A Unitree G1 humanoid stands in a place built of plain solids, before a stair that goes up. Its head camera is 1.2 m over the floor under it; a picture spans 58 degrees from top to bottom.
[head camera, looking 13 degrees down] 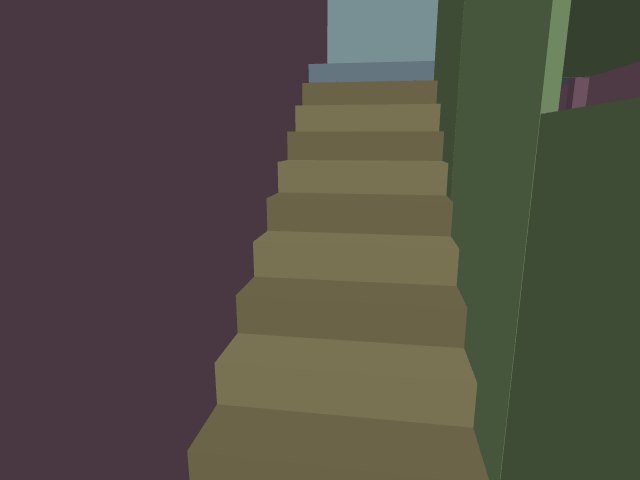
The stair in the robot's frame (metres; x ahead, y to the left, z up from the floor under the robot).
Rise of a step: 0.18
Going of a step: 0.27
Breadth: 0.98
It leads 8 degrees to the right of straight ahead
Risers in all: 10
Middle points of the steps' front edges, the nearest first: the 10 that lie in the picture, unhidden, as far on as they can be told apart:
1.19 -0.04 0.18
1.46 -0.08 0.36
1.72 -0.11 0.54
1.99 -0.15 0.72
2.25 -0.19 0.90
2.52 -0.23 1.08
2.78 -0.27 1.25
3.05 -0.31 1.43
3.31 -0.35 1.61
3.61 -0.39 1.79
